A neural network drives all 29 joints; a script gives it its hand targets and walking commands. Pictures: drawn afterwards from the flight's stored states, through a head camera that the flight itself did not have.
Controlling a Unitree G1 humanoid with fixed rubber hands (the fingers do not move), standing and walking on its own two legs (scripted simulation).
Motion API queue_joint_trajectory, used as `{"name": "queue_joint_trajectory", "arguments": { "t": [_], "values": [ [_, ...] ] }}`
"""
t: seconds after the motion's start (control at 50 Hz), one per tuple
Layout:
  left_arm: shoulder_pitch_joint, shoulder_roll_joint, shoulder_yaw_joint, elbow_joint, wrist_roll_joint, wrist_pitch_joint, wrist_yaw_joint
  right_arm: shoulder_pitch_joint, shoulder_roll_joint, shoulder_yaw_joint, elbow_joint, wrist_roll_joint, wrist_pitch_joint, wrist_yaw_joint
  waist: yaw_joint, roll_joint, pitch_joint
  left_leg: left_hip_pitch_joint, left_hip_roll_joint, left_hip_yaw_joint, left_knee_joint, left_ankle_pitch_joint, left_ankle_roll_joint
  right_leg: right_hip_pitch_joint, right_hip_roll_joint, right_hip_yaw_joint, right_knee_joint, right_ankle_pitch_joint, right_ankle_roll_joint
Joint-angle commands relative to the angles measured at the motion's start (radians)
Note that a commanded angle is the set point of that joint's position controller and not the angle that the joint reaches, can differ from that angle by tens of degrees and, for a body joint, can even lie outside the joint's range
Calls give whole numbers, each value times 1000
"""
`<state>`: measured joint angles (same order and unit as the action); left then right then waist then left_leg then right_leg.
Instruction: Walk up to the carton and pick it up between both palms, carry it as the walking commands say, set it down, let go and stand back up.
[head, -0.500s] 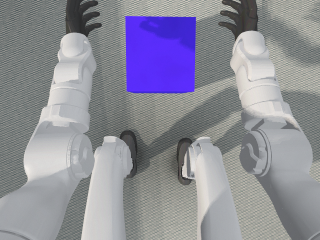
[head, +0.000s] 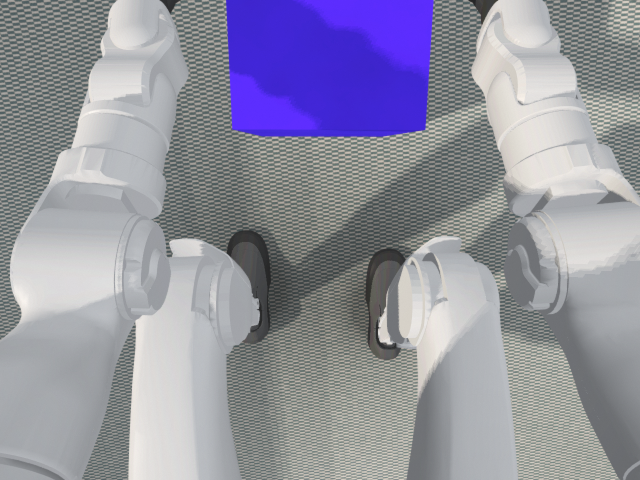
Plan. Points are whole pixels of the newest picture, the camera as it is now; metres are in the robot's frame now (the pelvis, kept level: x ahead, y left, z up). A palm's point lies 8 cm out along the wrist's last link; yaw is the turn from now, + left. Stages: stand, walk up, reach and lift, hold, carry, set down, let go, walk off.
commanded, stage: reach and lift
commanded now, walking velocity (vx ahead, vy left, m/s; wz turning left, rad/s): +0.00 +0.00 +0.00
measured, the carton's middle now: (325, 49) +0.53 +0.00 -0.30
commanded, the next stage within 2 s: none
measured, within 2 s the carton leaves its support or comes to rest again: leaves its support in 1.86 s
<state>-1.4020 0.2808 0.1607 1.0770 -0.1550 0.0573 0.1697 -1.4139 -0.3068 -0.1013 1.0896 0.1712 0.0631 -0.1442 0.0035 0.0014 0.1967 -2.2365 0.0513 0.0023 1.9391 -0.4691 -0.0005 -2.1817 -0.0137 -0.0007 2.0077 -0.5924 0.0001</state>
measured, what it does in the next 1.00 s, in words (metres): stands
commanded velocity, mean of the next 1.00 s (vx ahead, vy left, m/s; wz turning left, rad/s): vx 0.00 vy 0.00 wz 0.00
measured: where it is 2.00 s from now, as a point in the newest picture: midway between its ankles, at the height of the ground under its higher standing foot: (316, 314)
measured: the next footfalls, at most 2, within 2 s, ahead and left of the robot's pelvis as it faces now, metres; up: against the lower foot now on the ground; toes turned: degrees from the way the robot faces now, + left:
none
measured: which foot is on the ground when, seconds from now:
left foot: down 0.00-1.00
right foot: down 0.00-1.00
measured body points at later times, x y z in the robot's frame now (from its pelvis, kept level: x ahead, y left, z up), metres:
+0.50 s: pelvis -0.01 +0.00 -0.06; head +0.37 -0.01 +0.17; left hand +0.56 +0.17 -0.25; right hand +0.56 -0.16 -0.25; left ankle +0.13 +0.13 -0.39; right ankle +0.09 -0.12 -0.39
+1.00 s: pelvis -0.01 +0.00 -0.05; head +0.37 +0.00 +0.18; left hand +0.56 +0.15 -0.24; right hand +0.56 -0.15 -0.24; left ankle +0.13 +0.13 -0.39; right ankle +0.09 -0.12 -0.39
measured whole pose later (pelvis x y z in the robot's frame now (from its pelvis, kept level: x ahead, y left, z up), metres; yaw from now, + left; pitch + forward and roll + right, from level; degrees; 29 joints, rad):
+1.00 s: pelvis -0.01 +0.00 -0.05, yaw -1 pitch +36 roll +0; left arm -1.58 0.31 0.10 1.21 -0.20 0.02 0.15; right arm -1.59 -0.32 -0.03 1.20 0.21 0.04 -0.13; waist 0.01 -0.01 0.44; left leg -2.27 0.05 -0.02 2.12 -0.48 -0.01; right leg -2.22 0.00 0.00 2.19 -0.60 0.00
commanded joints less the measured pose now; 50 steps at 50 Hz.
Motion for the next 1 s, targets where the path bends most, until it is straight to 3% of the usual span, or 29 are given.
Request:
{"name": "queue_joint_trajectory", "arguments": {
  "t": [0.0, 0.24, 0.4, 0.64, 0.82, 0.88, 0.98],
  "values": [
    [-283, 111, -16, -70, -21, -28, -2, -289, -110, 19, -76, 25, -25, 0, 0, -5, -1167, 754, -103, 21, -36, 306, -34, 453, 77, -22, -162, 287, 25],
    [-385, 168, -60, 22, -80, -59, -20, -390, -141, 85, -14, 83, -44, 5, 13, -6, -1100, 675, -79, 12, 91, 297, -36, 456, 63, 0, -44, 305, 29],
    [-400, 178, -98, 10, -136, -57, -16, -419, -146, 115, -66, 101, -39, -5, 7, -17, -1186, 726, -78, 28, 131, 334, -26, 536, 62, -7, -10, 347, 27],
    [-399, 162, -57, 58, -84, -59, -32, -401, -106, 83, 9, 64, -32, 14, 19, -18, -1017, 635, -80, 24, 104, 273, -31, 438, 69, -2, -31, 296, 37],
    [-433, 92, -71, 56, -58, -57, -32, -431, -54, 72, 18, 36, -35, 22, 12, -4, -991, 655, -93, 20, 89, 250, -33, 420, 78, -10, -37, 260, 38],
    [-442, 56, -74, 47, -43, -56, -31, -450, -5, 89, 8, 43, -35, 31, 33, -11, -991, 674, -100, 23, 88, 257, -28, 427, 85, -12, -34, 259, 41],
    [-530, -159, -120, 16, -39, -44, -81, -529, 201, 127, -13, 39, -29, 78, 26, -9, -964, 681, -114, 24, 94, 246, -22, 435, 100, -16, -30, 251, 32]
  ]
}}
